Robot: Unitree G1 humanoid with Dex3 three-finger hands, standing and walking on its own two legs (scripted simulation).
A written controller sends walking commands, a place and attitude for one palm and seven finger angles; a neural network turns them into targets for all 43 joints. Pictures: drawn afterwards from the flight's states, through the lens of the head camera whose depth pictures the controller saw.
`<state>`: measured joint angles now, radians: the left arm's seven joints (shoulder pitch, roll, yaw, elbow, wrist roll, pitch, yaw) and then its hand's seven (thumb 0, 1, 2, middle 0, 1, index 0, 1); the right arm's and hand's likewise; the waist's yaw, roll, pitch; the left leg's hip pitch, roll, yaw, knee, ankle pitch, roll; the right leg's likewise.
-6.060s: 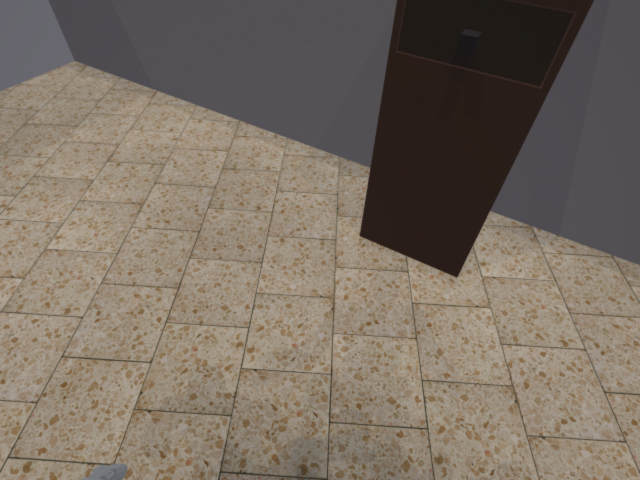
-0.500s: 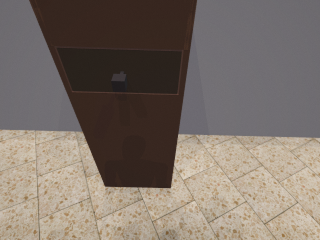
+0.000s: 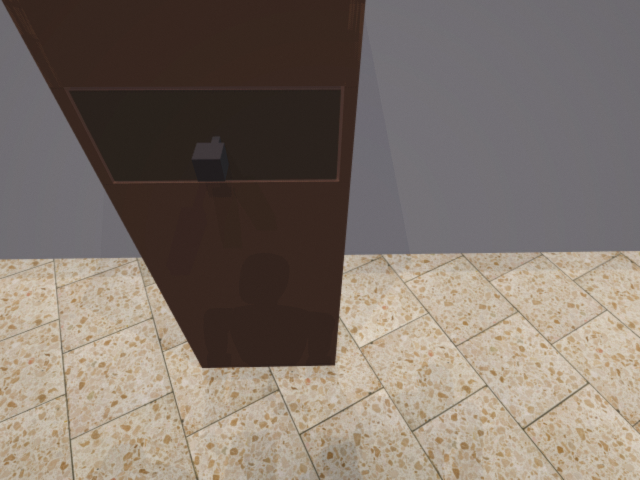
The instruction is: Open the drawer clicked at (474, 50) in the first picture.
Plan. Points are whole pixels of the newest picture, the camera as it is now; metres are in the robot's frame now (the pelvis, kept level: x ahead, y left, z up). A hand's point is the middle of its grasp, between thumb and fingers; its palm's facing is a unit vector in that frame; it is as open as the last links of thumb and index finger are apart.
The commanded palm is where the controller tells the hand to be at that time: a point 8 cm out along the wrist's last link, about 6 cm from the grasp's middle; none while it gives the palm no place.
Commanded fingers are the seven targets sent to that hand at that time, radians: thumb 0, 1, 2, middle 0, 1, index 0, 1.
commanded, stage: come to a stop and stand still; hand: left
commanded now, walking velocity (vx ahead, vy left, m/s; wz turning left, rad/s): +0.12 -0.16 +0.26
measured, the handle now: (213, 154) +0.54 +0.19 +0.12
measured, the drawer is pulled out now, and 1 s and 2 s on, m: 0.00 0.00 0.00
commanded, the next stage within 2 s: look again from close up in 0.98 s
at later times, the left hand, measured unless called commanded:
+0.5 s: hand out of the picture +0.02 +0.15 -0.18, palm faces +0.12 -0.97 -0.21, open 7.4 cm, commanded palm none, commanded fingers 0.00 0.90 0.90 -0.20 -0.30 -0.20 -0.30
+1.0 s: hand out of the picture +0.09 +0.14 -0.16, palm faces +0.04 -0.97 -0.23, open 7.4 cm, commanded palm none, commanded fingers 0.00 0.90 0.90 -0.20 -0.30 -0.20 -0.30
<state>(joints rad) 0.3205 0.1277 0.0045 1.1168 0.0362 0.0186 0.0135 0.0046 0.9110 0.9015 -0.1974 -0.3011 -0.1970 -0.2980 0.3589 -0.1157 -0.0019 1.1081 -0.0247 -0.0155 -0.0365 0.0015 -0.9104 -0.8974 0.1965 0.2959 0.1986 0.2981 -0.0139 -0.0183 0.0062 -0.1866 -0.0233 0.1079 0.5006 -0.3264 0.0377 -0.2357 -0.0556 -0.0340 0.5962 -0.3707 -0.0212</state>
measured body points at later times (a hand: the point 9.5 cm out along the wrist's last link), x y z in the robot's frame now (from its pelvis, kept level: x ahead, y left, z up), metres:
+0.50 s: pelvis +0.04 -0.03 +0.00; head +0.08 -0.02 +0.44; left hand +0.01 +0.20 -0.16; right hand +0.17 -0.24 -0.15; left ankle +0.07 +0.07 -0.73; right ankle -0.02 -0.13 -0.69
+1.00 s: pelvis +0.04 -0.05 +0.00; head +0.04 -0.05 +0.45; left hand +0.08 +0.19 -0.14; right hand +0.05 -0.28 -0.16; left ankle +0.07 +0.07 -0.73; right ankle +0.03 -0.17 -0.73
